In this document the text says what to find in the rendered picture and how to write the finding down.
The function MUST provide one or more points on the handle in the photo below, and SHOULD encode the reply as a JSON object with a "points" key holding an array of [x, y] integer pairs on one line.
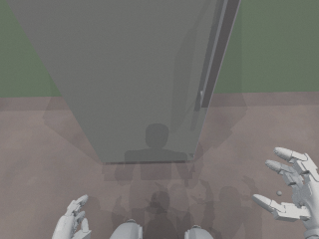
{"points": [[224, 26]]}

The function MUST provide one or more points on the robot right forearm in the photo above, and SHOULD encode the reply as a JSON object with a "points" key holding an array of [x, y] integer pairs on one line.
{"points": [[312, 233]]}

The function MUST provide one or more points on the fridge door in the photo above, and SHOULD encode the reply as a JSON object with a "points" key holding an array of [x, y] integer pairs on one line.
{"points": [[130, 71]]}

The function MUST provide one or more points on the right robot thigh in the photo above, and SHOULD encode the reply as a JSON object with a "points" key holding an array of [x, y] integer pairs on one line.
{"points": [[197, 233]]}

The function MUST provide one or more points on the robot left hand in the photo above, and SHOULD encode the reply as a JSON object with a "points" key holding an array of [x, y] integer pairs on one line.
{"points": [[68, 223]]}

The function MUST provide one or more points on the left robot thigh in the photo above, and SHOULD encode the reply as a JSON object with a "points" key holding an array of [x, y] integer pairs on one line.
{"points": [[128, 230]]}

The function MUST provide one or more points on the robot thigh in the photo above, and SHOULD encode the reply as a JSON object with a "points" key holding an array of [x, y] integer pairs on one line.
{"points": [[197, 233], [128, 230]]}

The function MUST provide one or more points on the robot right hand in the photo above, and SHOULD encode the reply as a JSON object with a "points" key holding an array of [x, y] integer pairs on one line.
{"points": [[307, 193]]}

